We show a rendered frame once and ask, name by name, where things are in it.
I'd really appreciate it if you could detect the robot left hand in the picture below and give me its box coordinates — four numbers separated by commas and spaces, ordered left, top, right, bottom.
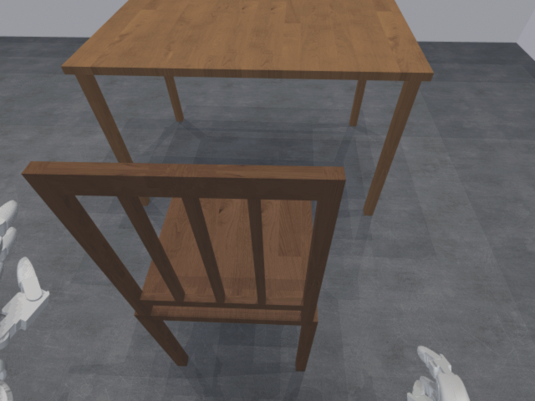
0, 200, 49, 349

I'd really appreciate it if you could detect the chair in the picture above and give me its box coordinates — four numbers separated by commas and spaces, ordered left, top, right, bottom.
22, 161, 346, 372

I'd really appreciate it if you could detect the robot right hand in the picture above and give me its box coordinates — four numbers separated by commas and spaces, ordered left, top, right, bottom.
407, 346, 470, 401

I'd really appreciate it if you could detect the table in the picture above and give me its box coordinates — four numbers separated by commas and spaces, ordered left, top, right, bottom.
61, 0, 434, 216

